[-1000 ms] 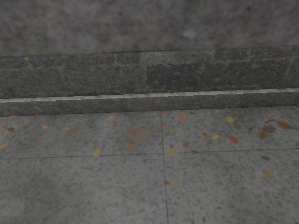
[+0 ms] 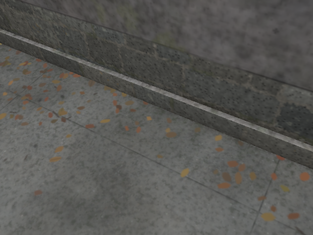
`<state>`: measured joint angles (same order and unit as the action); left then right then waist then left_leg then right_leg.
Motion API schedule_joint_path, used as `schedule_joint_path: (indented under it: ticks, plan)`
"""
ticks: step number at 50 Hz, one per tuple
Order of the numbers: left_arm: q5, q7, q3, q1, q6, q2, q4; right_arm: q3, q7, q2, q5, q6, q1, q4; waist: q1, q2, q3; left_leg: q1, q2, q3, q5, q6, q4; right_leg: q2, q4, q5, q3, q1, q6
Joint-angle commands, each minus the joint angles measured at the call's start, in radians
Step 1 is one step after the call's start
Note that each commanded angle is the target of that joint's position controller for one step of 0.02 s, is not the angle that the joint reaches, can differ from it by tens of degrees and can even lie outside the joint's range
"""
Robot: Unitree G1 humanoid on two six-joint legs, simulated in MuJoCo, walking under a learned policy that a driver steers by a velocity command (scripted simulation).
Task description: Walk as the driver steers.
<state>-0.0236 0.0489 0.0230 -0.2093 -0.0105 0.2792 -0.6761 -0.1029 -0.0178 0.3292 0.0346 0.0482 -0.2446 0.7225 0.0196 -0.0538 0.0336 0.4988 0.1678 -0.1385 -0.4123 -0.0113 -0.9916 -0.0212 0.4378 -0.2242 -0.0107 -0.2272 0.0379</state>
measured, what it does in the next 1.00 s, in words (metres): steps on the spot: left foot, then right foot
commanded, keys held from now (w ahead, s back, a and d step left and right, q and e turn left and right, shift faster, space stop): q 0.32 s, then no key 0.06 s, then e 0.62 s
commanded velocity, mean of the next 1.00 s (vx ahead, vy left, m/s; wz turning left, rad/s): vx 0.00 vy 0.00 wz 0.09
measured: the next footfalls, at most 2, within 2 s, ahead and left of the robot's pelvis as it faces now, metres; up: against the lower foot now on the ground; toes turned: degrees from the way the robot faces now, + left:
left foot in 0.38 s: +0.01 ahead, +0.11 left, +0.00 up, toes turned +13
right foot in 0.86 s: +0.03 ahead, -0.07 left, +0.00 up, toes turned +1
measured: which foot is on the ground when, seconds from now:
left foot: up 0.00-0.36, down 0.38-0.88, up 0.90-1.00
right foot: down 0.00-0.36, up 0.38-0.84, down 0.86-1.00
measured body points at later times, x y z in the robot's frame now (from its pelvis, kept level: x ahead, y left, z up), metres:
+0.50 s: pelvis +0.00 +0.03 +0.00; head +0.01 +0.06 +0.44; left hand +0.00 +0.31 -0.14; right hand +0.21 -0.18 -0.09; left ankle -0.03 +0.10 -0.74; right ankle +0.01 -0.11 -0.69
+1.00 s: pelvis +0.00 +0.00 +0.00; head +0.03 -0.03 +0.44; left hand +0.10 +0.28 -0.10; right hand +0.11 -0.28 -0.13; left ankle -0.03 +0.12 -0.68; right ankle -0.01 -0.07 -0.74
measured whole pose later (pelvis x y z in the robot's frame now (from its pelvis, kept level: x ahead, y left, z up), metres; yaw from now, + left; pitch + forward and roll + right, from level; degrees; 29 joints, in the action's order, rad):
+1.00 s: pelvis +0.00 +0.00 +0.00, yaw +0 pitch +0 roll +2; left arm 0.00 -0.01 0.05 -0.27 -0.04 0.28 -0.69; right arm -0.05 0.02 0.30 0.03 0.05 -0.20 0.74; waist 0.00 -0.04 0.07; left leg 0.44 0.01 0.02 -0.45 -0.01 -1.01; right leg -0.06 0.49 -0.27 -0.01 -0.22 0.09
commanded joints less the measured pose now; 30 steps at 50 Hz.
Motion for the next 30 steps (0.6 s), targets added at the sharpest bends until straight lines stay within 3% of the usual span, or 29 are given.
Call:
schedule_joint_path:
  ticks: [1,5,7,11,16,17,18,19,20,21,22,23,25,26,28,30]
  plan:
    - [-0.004,-0.004,0.026,0.050,0.021,0.113,0.089,-0.021,-0.018,0.093,-0.002,0.008,-0.060,-0.032,0.019,0.190,-0.059,0.079,-0.048,0.051,0.004,-0.034,-0.235,0.232,-0.110,0.465,-0.130,0.101,0.145]
    - [-0.001,-0.003,0.043,-0.058,0.017,0.136,0.061,-0.006,-0.029,0.074,-0.023,0.022,0.021,-0.058,-0.036,0.207,-0.059,0.133,-0.081,0.073,0.003,-0.056,-0.151,0.256,-0.075,0.553,-0.099,0.226,0.159]
    - [-0.003,-0.005,0.050,-0.081,0.014,0.144,0.054,0.000,-0.032,0.065,-0.024,0.027,0.053,-0.070,-0.052,0.214,-0.058,0.123,-0.096,0.090,-0.006,-0.058,-0.085,0.276,-0.072,0.545,-0.090,0.245,0.167]
    - [-0.005,-0.017,0.059,-0.066,0.014,0.155,0.051,0.017,-0.039,0.036,-0.027,0.030,0.100,-0.098,-0.054,0.223,-0.058,0.004,-0.136,0.140,-0.030,-0.035,0.088,0.301,-0.066,0.492,-0.042,0.185,0.171]
    - [0.001,-0.026,0.072,-0.059,0.005,0.188,0.033,0.025,-0.031,0.032,-0.028,0.019,0.097,-0.131,-0.044,0.243,-0.070,-0.181,-0.127,0.211,-0.015,0.020,0.355,0.319,0.004,0.436,0.005,0.114,0.136]
    - [0.010,-0.026,0.071,-0.051,0.000,0.186,0.027,0.028,-0.025,0.025,-0.021,0.010,0.061,-0.123,-0.015,0.216,-0.078,-0.270,-0.115,0.210,0.081,0.036,0.494,0.299,0.063,0.390,0.033,0.069,0.105]
    - [0.011,-0.028,0.068,-0.079,-0.005,0.172,0.013,0.026,-0.014,0.046,-0.008,-0.005,0.023,-0.111,0.005,0.135,-0.098,-0.393,-0.128,0.149,0.208,0.049,0.639,0.269,0.152,0.281,0.074,-0.011,0.049]
    - [0.000,-0.036,0.048,-0.114,-0.012,0.097,0.037,0.010,-0.001,0.135,0.006,-0.022,-0.015,-0.119,0.001,-0.128,-0.141,-0.559,-0.389,-0.185,0.313,0.092,0.727,0.183,0.400,-0.111,0.157,-0.215,-0.024]
    - [0.003,-0.027,0.029,-0.057,-0.025,0.059,0.089,-0.014,0.010,0.233,-0.011,-0.023,-0.037,-0.127,0.026,-0.233,-0.115,-0.495,-0.586,-0.382,0.650,0.264,0.693,0.034,0.527,-0.433,0.119,-0.368,-0.056]
    - [0.004,-0.023,0.038,-0.022,-0.039,0.106,0.070,0.002,0.017,0.153,-0.024,-0.023,-0.082,-0.105,0.063,-0.094,-0.124,-0.479,-0.548,-0.284,0.666,0.303,0.675,0.078,0.611,-0.403,0.024,-0.336,-0.058]
    - [0.019,-0.030,0.036,-0.024,-0.045,0.091,0.050,0.038,0.022,0.069,-0.022,-0.025,-0.013,-0.101,0.017,-0.075,-0.073,-0.416,-0.484,-0.180,0.621,0.277,0.689,0.088,0.605,-0.329,-0.001,-0.304,-0.055]
    - [0.025,-0.037,0.035,-0.049,-0.044,0.087,0.021,0.062,0.026,0.010,-0.017,-0.025,0.071,-0.104,-0.028,-0.060,-0.041,-0.366,-0.414,-0.093,0.554,0.220,0.717,0.103,0.538,-0.250,-0.016,-0.251,-0.056]
    - [0.006,-0.051,0.039,-0.124,-0.049,0.099,-0.038,0.081,0.040,-0.020,-0.012,-0.037,0.109,-0.097,-0.050,-0.095,-0.047,-0.352,-0.346,0.015,0.640,0.177,0.720,0.074,0.501,-0.162,0.001,-0.158,-0.066]
    - [0.010,-0.056,0.038,-0.142,-0.050,0.094,-0.054,0.084,0.043,-0.017,-0.007,-0.042,0.099,-0.089,-0.050,-0.076,-0.055,-0.350,-0.345,0.042,0.655,0.169,0.716,0.057,0.482,-0.155,-0.009,-0.127,-0.067]
    - [0.018,-0.061,0.039,-0.128,-0.051,0.090,-0.058,0.075,0.047,0.020,-0.005,-0.046,0.078,-0.073,-0.035,-0.062,-0.037,-0.364,-0.358,0.059,0.606,0.164,0.711,0.034,0.435,-0.160,-0.022,-0.129,-0.067]
    - [0.014,-0.060,0.041,-0.103,-0.052,0.094,-0.052,0.064,0.049,0.047,-0.010,-0.040,0.056,-0.060,-0.017,-0.073,-0.015,-0.381,-0.378,0.049,0.544,0.178,0.704,0.029,0.416,-0.178,-0.010,-0.160,-0.065]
